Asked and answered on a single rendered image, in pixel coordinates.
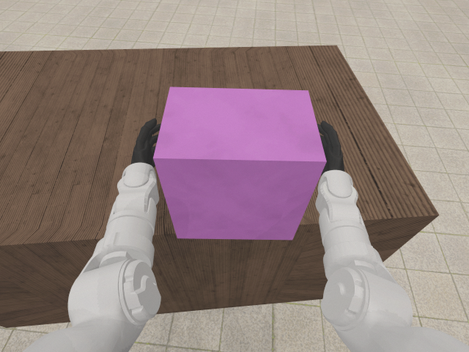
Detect right robot forearm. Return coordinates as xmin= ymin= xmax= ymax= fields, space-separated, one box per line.
xmin=315 ymin=170 xmax=399 ymax=285

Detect pedestal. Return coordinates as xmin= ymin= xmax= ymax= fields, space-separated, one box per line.
xmin=0 ymin=45 xmax=439 ymax=328

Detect robot right hand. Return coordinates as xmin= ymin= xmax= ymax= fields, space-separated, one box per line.
xmin=317 ymin=120 xmax=344 ymax=175

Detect robot right upper arm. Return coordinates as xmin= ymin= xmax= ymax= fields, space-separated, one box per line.
xmin=320 ymin=266 xmax=469 ymax=352

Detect robot left hand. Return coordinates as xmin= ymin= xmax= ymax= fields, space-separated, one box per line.
xmin=131 ymin=118 xmax=161 ymax=168

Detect left robot forearm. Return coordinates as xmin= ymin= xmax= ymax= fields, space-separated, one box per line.
xmin=68 ymin=163 xmax=159 ymax=324

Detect carton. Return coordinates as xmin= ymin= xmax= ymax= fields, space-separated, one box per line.
xmin=153 ymin=87 xmax=327 ymax=240

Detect robot left upper arm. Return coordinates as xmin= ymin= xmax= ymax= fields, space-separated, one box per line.
xmin=23 ymin=259 xmax=161 ymax=352

